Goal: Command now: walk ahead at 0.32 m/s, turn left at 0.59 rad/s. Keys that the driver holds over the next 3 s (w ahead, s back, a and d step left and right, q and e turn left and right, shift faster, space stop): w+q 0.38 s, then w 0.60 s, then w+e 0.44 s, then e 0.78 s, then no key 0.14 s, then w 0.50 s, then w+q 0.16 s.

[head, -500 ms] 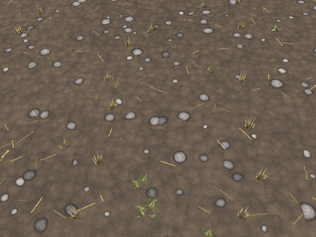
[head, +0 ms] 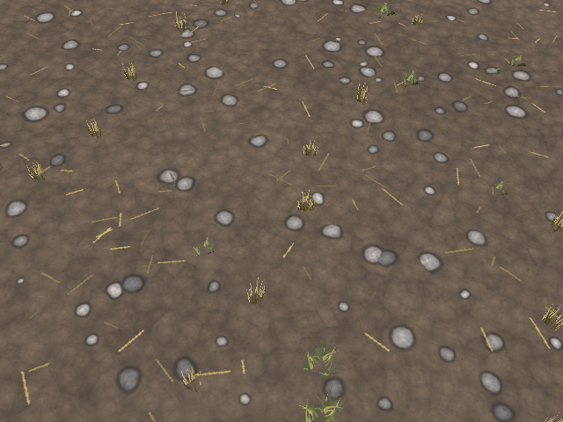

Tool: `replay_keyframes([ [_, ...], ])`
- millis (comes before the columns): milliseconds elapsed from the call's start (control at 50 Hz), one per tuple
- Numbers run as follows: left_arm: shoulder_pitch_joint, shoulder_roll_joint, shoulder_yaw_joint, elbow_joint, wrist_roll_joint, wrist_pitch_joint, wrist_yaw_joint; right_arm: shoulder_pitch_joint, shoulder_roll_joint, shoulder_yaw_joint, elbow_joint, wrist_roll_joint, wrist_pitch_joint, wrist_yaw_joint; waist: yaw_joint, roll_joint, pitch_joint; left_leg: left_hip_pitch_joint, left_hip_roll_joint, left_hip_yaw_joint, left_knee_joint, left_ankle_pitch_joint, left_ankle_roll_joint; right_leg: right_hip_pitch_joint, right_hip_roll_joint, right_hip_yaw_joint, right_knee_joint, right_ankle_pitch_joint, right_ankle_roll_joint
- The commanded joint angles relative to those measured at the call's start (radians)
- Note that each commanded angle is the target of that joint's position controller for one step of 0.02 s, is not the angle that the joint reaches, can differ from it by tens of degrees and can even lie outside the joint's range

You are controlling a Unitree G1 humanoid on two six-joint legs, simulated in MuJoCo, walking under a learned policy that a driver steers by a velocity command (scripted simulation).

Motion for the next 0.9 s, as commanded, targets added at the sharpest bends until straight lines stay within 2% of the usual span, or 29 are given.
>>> replay_keyframes([
  [20, -0.047, 0.063, 0.010, -0.070, -0.002, -0.031, -0.005, -0.025, -0.192, -0.059, -0.069, 0.004, -0.022, -0.013, -0.004, 0.155, -0.087, 0.075, 0.199, -0.284, -0.191, -0.236, 0.174, 0.015, 0.025, 0.007, -0.158, 0.062, 0.003],
  [100, -0.057, 0.080, 0.014, -0.080, -0.019, -0.047, -0.016, 0.009, -0.193, -0.058, -0.056, 0.011, -0.018, -0.005, -0.006, 0.165, -0.068, 0.020, 0.199, -0.358, -0.166, -0.318, 0.160, 0.117, 0.049, 0.013, -0.278, 0.088, -0.012],
  [140, 0.002, 0.076, 0.019, -0.065, -0.022, -0.058, -0.016, -0.008, -0.170, -0.049, -0.057, 0.013, -0.013, -0.004, 0.043, 0.153, -0.063, -0.048, 0.166, -0.370, -0.119, -0.377, 0.125, 0.256, 0.048, 0.007, -0.379, 0.157, -0.030],
  [160, 0.055, 0.083, 0.026, -0.050, -0.020, -0.060, -0.012, -0.013, -0.141, -0.040, -0.059, 0.011, -0.012, -0.005, 0.073, 0.135, -0.067, -0.107, 0.130, -0.353, -0.064, -0.406, 0.095, 0.356, 0.030, 0.013, -0.419, 0.162, -0.042],
  [180, 0.164, 0.123, 0.039, -0.028, -0.010, -0.062, -0.002, -0.027, -0.081, -0.022, -0.067, 0.008, -0.016, -0.007, 0.119, 0.068, -0.093, -0.235, 0.073, -0.286, 0.108, -0.455, 0.041, 0.510, -0.089, 0.125, -0.467, 0.081, -0.080],
  [200, 0.244, 0.196, 0.050, -0.016, 0.016, -0.056, 0.006, -0.019, -0.005, 0.000, -0.093, 0.014, -0.021, -0.008, 0.119, -0.140, -0.116, -0.414, -0.044, -0.093, 0.422, -0.452, -0.020, 0.621, -0.295, 0.424, -0.600, -0.209, -0.162],
  [220, 0.234, 0.237, 0.063, -0.007, 0.030, -0.055, -0.002, -0.026, -0.079, -0.014, -0.134, 0.029, -0.035, -0.009, 0.089, -0.238, -0.038, -0.562, 0.015, -0.075, 0.585, -0.424, -0.029, 0.543, -0.409, 0.682, -0.685, -0.436, -0.258],
  [240, 0.176, 0.168, 0.045, -0.026, 0.010, -0.056, 0.003, -0.023, -0.137, -0.031, -0.110, 0.027, -0.036, -0.008, 0.078, -0.184, 0.027, -0.604, 0.062, -0.079, 0.665, -0.345, -0.041, 0.515, -0.377, 0.615, -0.688, -0.448, -0.255],
  [260, 0.146, 0.117, 0.031, -0.033, -0.002, -0.054, 0.009, -0.008, -0.148, -0.040, -0.083, 0.019, -0.033, -0.004, 0.067, -0.155, 0.047, -0.603, 0.073, -0.066, 0.695, -0.273, -0.051, 0.502, -0.319, 0.496, -0.678, -0.346, -0.218],
  [280, 0.123, 0.099, 0.024, -0.039, 0.000, -0.051, 0.013, 0.004, -0.139, -0.042, -0.068, 0.012, -0.032, -0.002, 0.054, -0.133, 0.035, -0.581, 0.087, -0.055, 0.706, -0.209, -0.058, 0.488, -0.281, 0.400, -0.679, -0.236, -0.191],
  [300, 0.119, 0.091, 0.019, -0.035, 0.004, -0.049, 0.018, -0.013, -0.124, -0.040, -0.070, 0.013, -0.034, 0.005, 0.055, -0.126, 0.051, -0.573, 0.107, -0.052, 0.707, -0.148, -0.066, 0.466, -0.262, 0.319, -0.692, -0.117, -0.182],
  [340, 0.137, 0.086, 0.017, -0.025, 0.015, -0.057, 0.024, -0.032, -0.086, -0.030, -0.071, 0.014, -0.039, 0.012, 0.064, -0.105, 0.036, -0.537, 0.115, -0.025, 0.718, -0.045, -0.080, 0.442, -0.229, 0.182, -0.709, 0.069, -0.178],
  [400, 0.178, 0.089, 0.016, 0.003, 0.016, -0.059, 0.024, -0.074, -0.057, -0.019, -0.082, 0.015, -0.040, 0.016, 0.081, -0.079, 0.032, -0.526, 0.120, -0.013, 0.630, 0.045, -0.099, 0.449, -0.217, 0.067, -0.716, 0.237, -0.193],
  [500, 0.233, 0.126, 0.019, 0.055, -0.009, -0.044, 0.018, -0.215, -0.004, 0.010, -0.114, 0.012, -0.059, 0.045, 0.119, -0.067, 0.081, -0.409, 0.113, 0.078, 0.307, 0.145, -0.081, 0.448, -0.220, -0.043, -0.737, 0.336, -0.200],
  [560, 0.275, 0.151, 0.023, 0.091, -0.030, -0.032, 0.012, -0.267, -0.012, 0.012, -0.132, 0.018, -0.066, 0.063, 0.113, -0.072, 0.101, -0.347, 0.100, 0.116, 0.189, 0.086, -0.040, 0.510, -0.259, -0.052, -0.722, 0.437, -0.198],
  [580, 0.278, 0.162, 0.026, 0.099, -0.035, -0.027, 0.011, -0.263, -0.027, 0.007, -0.134, 0.016, -0.068, 0.066, 0.096, -0.082, 0.089, -0.306, 0.084, 0.129, 0.159, 0.050, -0.019, 0.537, -0.268, -0.061, -0.691, 0.551, -0.192],
  [600, 0.276, 0.177, 0.029, 0.106, -0.038, -0.023, 0.013, -0.232, -0.050, -0.004, -0.129, 0.012, -0.069, 0.066, 0.064, -0.102, 0.054, -0.225, 0.055, 0.148, 0.133, 0.018, 0.004, 0.560, -0.269, -0.077, -0.630, 0.754, -0.182],
  [620, 0.271, 0.189, 0.030, 0.113, -0.039, -0.018, 0.016, -0.137, -0.084, -0.022, -0.105, 0.008, -0.068, 0.062, -0.003, -0.113, -0.019, -0.073, 0.023, 0.170, 0.099, 0.027, 0.033, 0.562, -0.256, -0.108, -0.508, 0.954, -0.164],
  [640, 0.271, 0.179, 0.024, 0.115, -0.037, -0.015, 0.021, 0.021, -0.128, -0.048, -0.056, 0.008, -0.063, 0.051, -0.088, -0.098, -0.117, 0.168, -0.003, 0.183, 0.060, 0.084, 0.065, 0.493, -0.221, -0.149, -0.323, 1.027, -0.136],
  [660, 0.266, 0.141, 0.005, 0.088, -0.013, -0.023, 0.024, 0.193, -0.187, -0.071, -0.018, 0.005, -0.050, 0.032, -0.161, -0.031, -0.246, 0.504, 0.132, 0.014, 0.120, 0.107, 0.108, 0.250, -0.186, -0.151, -0.041, 0.731, -0.100],
  [680, 0.386, -0.008, -0.044, 0.050, 0.007, -0.044, 0.007, 0.204, -0.290, -0.078, -0.006, 0.001, -0.052, 0.026, -0.054, 0.269, -0.409, 0.807, 0.424, -0.525, 0.030, -0.078, 0.281, -0.128, 0.002, -0.098, 0.335, -0.144, -0.040],
  [700, 0.297, 0.098, -0.017, 0.068, -0.022, -0.066, 0.002, 0.225, -0.189, -0.055, -0.012, -0.002, -0.058, 0.028, -0.119, 0.168, -0.458, 0.768, 0.439, -0.647, -0.086, -0.143, 0.277, -0.202, -0.002, 0.067, 0.450, -0.217, -0.048],
  [720, 0.189, 0.137, -0.003, 0.019, -0.052, -0.075, 0.000, 0.165, -0.159, -0.039, 0.003, -0.006, -0.067, 0.032, -0.107, 0.153, -0.273, 0.637, 0.396, -0.472, -0.106, -0.063, 0.228, -0.279, -0.044, 0.047, 0.465, -0.142, -0.058],
  [740, 0.150, 0.116, -0.009, 0.009, -0.045, -0.079, 0.006, 0.102, -0.137, -0.032, 0.008, 0.000, -0.072, 0.032, -0.070, 0.093, -0.175, 0.488, 0.351, -0.347, -0.122, 0.044, 0.203, -0.263, -0.087, 0.029, 0.406, -0.049, -0.060],
  [760, 0.141, 0.109, -0.006, 0.014, -0.024, -0.076, 0.010, 0.050, -0.107, -0.023, 0.010, -0.003, -0.076, 0.035, -0.034, 0.075, -0.110, 0.365, 0.309, -0.256, -0.149, 0.133, 0.190, -0.226, -0.110, 0.021, 0.348, 0.006, -0.051],
  [780, 0.174, 0.100, -0.005, 0.022, -0.019, -0.065, 0.007, 0.019, -0.086, -0.017, 0.008, -0.013, -0.082, 0.036, 0.006, 0.097, -0.093, 0.279, 0.285, -0.203, -0.184, 0.176, 0.185, -0.158, -0.132, 0.032, 0.319, 0.053, -0.047],
  [820, 0.211, 0.061, -0.011, 0.037, -0.018, -0.043, 0.005, -0.004, -0.081, -0.019, 0.020, -0.009, -0.097, 0.037, 0.042, 0.090, -0.078, 0.199, 0.273, -0.156, -0.250, 0.197, 0.202, -0.106, -0.137, 0.025, 0.275, 0.089, -0.029],
  [860, 0.173, 0.044, -0.014, 0.025, -0.009, -0.027, 0.007, -0.004, -0.097, -0.023, 0.044, -0.005, -0.110, 0.034, 0.052, 0.076, -0.028, 0.144, 0.270, -0.103, -0.291, 0.230, 0.205, -0.134, -0.141, 0.019, 0.203, 0.140, -0.008],
  [900, 0.097, 0.038, -0.018, 0.000, -0.001, -0.025, 0.007, 0.017, -0.107, -0.026, 0.068, -0.006, -0.111, 0.026, 0.034, 0.066, 0.009, 0.141, 0.253, -0.055, -0.310, 0.240, 0.195, -0.179, -0.140, 0.018, 0.084, 0.253, 0.006],
])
